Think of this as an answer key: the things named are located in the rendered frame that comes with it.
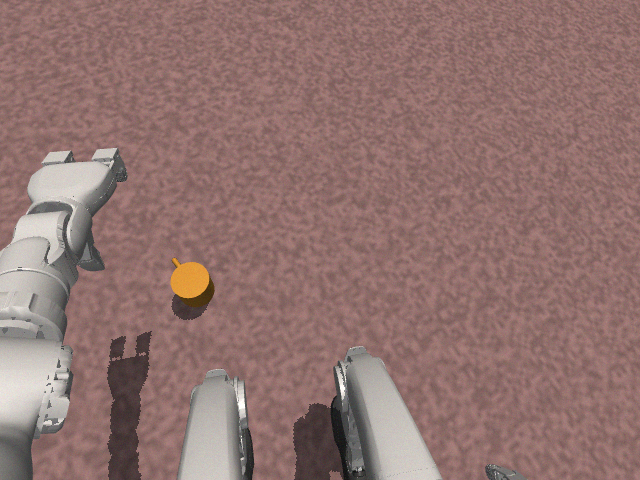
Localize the mug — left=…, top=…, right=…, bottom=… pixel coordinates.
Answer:
left=171, top=258, right=215, bottom=307

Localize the left robot hand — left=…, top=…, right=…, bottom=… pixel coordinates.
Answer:
left=27, top=148, right=128, bottom=271

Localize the right robot foot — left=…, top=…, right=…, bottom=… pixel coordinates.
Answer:
left=331, top=395, right=367, bottom=480

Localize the right robot hand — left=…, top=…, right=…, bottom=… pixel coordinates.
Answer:
left=485, top=464, right=528, bottom=480

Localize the left robot arm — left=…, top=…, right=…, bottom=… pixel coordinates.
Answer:
left=0, top=196, right=93, bottom=480

